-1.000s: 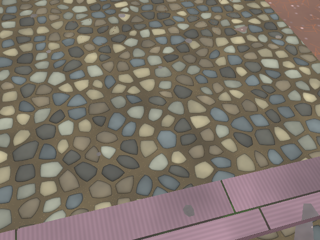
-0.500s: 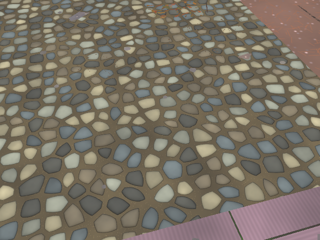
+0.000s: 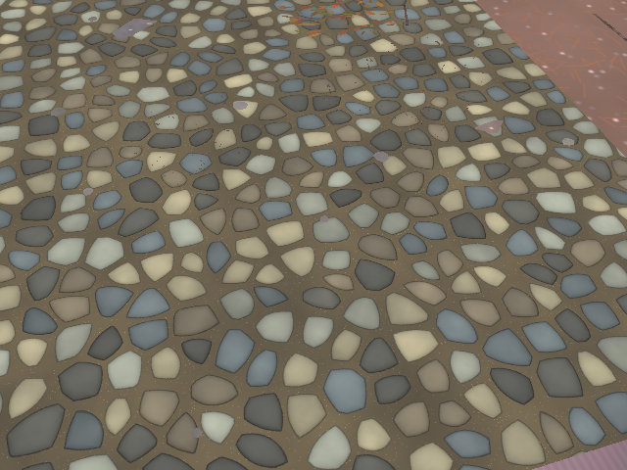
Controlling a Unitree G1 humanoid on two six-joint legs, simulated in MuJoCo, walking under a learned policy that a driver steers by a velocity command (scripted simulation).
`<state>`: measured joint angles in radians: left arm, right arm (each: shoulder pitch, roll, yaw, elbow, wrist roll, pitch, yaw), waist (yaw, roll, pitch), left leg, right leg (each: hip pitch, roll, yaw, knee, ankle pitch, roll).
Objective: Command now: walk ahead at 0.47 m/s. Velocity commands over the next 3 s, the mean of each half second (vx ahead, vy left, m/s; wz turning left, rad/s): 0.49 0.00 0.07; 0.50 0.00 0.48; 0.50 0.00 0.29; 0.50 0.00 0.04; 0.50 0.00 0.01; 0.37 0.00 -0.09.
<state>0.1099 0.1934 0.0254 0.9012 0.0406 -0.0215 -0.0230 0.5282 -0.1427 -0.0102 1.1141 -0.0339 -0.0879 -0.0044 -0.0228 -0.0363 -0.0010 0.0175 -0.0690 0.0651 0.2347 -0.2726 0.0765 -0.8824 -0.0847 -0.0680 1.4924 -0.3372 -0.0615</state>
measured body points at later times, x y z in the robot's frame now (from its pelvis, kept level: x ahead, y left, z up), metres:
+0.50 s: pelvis +0.30 -0.05 +0.06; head +0.32 -0.07 +0.51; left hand +0.27 +0.20 -0.08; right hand +0.42 -0.29 -0.08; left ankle +0.38 +0.11 -0.59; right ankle +0.27 -0.09 -0.68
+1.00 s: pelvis +0.58 +0.01 +0.06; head +0.60 +0.02 +0.51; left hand +0.64 +0.29 -0.06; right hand +0.68 -0.25 -0.08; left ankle +0.54 +0.03 -0.68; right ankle +0.67 -0.15 -0.60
